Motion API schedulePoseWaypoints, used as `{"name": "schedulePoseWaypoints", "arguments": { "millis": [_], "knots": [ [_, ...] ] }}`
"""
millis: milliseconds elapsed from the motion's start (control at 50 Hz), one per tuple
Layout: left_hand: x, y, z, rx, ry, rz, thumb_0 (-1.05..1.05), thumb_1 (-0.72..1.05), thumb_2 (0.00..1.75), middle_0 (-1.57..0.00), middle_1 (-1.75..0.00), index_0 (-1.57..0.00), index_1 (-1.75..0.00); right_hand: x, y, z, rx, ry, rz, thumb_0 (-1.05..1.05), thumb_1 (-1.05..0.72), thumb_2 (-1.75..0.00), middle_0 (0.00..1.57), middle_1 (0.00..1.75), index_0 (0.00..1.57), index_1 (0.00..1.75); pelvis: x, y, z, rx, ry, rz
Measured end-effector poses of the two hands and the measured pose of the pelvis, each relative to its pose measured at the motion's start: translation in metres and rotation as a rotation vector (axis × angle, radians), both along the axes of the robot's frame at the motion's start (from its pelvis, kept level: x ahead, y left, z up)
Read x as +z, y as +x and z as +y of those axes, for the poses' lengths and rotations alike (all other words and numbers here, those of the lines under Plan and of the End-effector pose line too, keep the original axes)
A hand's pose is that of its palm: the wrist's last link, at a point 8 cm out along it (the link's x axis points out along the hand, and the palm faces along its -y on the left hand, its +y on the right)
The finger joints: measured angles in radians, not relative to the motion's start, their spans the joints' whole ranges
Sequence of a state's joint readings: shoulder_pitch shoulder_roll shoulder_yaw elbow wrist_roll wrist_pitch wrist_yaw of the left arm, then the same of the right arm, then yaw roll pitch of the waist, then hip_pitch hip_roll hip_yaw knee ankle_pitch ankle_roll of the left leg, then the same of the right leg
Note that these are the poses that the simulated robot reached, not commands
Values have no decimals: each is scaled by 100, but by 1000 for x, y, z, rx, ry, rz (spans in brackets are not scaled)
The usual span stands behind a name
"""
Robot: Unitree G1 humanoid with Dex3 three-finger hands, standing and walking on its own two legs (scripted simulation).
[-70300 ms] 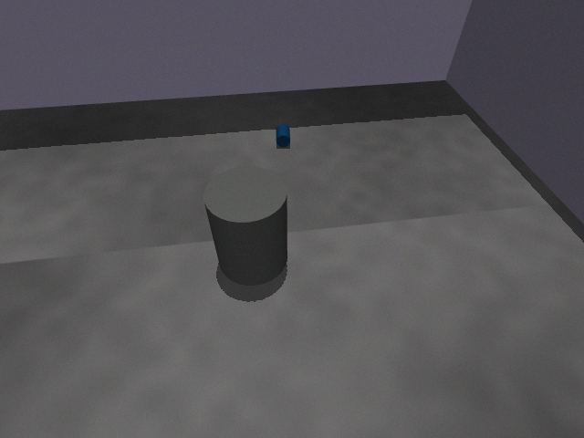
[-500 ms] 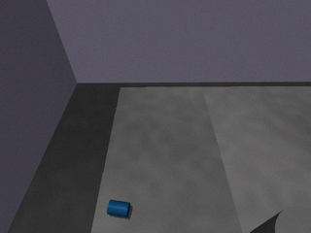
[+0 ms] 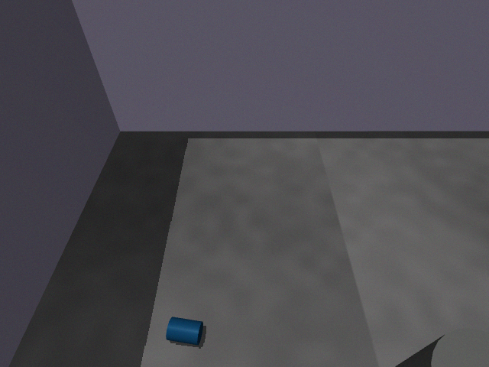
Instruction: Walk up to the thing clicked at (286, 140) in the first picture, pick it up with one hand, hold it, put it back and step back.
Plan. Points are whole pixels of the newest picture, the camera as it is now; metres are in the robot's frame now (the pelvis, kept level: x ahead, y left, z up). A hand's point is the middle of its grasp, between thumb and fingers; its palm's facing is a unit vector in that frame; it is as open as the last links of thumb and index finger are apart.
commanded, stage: stand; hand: left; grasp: from above
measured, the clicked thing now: (185, 330) +0.43 +0.25 -0.74
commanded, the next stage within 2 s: step back in 0.34 s
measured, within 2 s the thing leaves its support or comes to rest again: neither
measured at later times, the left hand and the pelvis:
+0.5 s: hand out of the picture +0.07 +0.27 -0.17, palm faces +0.02 -0.93 -0.36, open 7.4 cm; pelvis -0.03 +0.01 -0.01, yaw +0 degrees
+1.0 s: hand out of the picture +0.01 +0.33 -0.18, palm faces -0.09 -0.92 -0.37, open 7.4 cm; pelvis -0.10 +0.07 -0.02, yaw -4 degrees
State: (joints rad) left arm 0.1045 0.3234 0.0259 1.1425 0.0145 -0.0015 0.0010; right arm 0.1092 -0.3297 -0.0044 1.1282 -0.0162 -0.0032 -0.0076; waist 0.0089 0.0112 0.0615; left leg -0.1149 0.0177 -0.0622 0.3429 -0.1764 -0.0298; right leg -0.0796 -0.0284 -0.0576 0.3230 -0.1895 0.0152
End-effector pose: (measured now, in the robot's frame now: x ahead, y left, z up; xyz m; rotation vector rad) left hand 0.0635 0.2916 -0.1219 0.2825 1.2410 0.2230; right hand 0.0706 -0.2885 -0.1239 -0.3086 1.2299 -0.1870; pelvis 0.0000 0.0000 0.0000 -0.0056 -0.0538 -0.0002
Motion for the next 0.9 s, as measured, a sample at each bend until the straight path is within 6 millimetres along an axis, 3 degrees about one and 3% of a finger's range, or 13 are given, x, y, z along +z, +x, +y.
{"name": "schedulePoseWaypoints", "arguments": {
  "millis": [340,480,620,720,800,900],
  "knots": [
    [1,-2,3,-7,4,1,0,90,90,-20,-30,-20,-30,0,-5,-2,-4,-1,12,0,-91,-90,21,30,20,30,0,0,1,0,1,0],
    [-4,-5,20,9,27,-11,0,90,89,-20,-30,-20,-30,-5,-9,-7,-8,-26,10,0,-90,-90,21,30,20,30,-9,-24,9,6,-16,10],
    [-22,5,58,-36,38,-48,0,90,90,-20,-30,-20,-30,-2,-45,5,-23,-94,55,0,-91,-90,21,30,20,30,-24,-42,41,20,-19,38],
    [-29,14,75,-45,29,-91,0,90,90,-20,-30,-20,-30,5,-80,29,-24,-118,113,0,-91,-90,21,30,20,30,-23,-61,57,13,-19,28],
    [-26,3,75,-61,7,-74,0,90,90,-20,-29,-20,-30,13,-95,44,-38,-118,114,0,-90,-90,21,30,20,30,-14,-70,65,2,-24,45],
    [-25,-27,77,-89,12,-25,0,90,90,-20,-30,-20,-30,8,-94,54,-63,-101,19,0,-90,-90,21,30,20,30,-16,-83,72,-37,-3,30]
  ]
}}
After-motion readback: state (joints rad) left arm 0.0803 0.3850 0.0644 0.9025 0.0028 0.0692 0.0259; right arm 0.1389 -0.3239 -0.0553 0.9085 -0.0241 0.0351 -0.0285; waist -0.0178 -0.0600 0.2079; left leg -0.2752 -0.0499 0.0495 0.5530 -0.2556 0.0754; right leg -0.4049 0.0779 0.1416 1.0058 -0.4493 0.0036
